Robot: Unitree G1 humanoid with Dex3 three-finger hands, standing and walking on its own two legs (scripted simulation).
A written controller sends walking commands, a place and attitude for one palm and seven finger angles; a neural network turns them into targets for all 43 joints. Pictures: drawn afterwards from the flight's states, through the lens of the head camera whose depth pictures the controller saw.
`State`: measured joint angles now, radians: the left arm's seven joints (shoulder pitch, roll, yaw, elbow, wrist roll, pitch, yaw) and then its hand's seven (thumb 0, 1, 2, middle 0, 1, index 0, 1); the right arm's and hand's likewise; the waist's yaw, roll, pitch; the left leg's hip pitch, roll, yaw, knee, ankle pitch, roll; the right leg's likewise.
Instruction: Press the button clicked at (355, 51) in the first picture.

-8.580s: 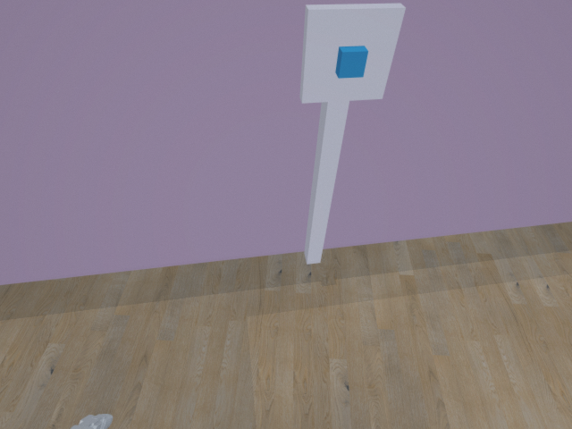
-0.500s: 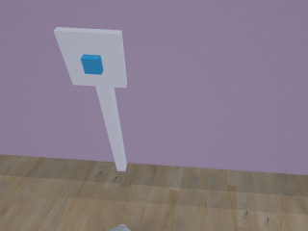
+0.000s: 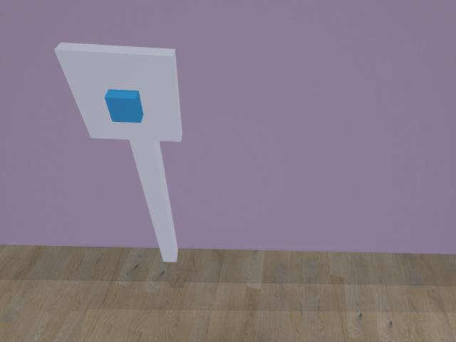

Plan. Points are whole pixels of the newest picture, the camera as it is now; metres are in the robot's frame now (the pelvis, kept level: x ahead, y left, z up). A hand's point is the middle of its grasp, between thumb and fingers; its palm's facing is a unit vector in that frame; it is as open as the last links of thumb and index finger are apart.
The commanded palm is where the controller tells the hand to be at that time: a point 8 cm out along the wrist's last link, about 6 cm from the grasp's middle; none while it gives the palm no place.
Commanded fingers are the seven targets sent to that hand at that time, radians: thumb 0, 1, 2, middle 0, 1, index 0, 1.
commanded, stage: come to a stop and stand still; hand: left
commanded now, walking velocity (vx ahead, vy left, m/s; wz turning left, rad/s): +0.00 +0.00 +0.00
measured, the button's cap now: (125, 105) +0.53 +0.25 +0.12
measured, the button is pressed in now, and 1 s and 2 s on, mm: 0 0 0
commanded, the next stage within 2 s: look again from close up in 0.54 s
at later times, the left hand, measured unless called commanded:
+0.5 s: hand out of the picture +0.06 +0.17 -0.17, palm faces +0.02 -0.97 -0.25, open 7.4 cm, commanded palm none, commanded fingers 0.00 0.90 0.90 -0.20 -0.30 -0.20 -0.30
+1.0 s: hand out of the picture +0.03 +0.20 -0.17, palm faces +0.01 -0.96 -0.28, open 7.4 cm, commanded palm none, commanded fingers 0.00 0.90 0.90 -0.20 -0.30 -0.20 -0.30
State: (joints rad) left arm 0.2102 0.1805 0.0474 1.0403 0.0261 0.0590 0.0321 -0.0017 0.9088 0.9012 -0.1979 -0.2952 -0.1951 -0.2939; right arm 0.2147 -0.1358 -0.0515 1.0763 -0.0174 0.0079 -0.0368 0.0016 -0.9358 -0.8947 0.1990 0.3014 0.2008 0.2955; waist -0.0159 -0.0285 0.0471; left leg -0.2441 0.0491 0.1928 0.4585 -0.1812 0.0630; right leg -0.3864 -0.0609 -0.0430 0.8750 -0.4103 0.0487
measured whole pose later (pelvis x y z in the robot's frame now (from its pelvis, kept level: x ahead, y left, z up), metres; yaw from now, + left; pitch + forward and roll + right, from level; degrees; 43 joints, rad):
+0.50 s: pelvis -0.01 -0.04 -0.01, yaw +2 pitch -2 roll -1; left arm 0.23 0.25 0.02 0.94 0.02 0.01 0.01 0.00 0.90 0.90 -0.20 -0.30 -0.20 -0.29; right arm 0.28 -0.24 -0.05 0.98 -0.02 0.01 0.00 0.01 -0.91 -0.90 0.20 0.30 0.20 0.30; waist -0.03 0.00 0.01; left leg -0.33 0.06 0.07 0.57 -0.20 0.00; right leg -0.24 -0.02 -0.09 0.56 -0.28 -0.01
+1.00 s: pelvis +0.00 -0.02 +0.00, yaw +2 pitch -2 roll -1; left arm 0.23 0.29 -0.01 1.07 0.02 -0.01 0.01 0.00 0.90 0.90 -0.20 -0.30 -0.20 -0.29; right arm 0.15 -0.28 -0.01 1.08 -0.01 -0.01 0.01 0.01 -0.90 -0.89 0.20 0.30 0.20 0.30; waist 0.00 -0.01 0.02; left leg -0.23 0.02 0.08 0.43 -0.15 0.02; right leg -0.14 -0.05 -0.08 0.41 -0.22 0.02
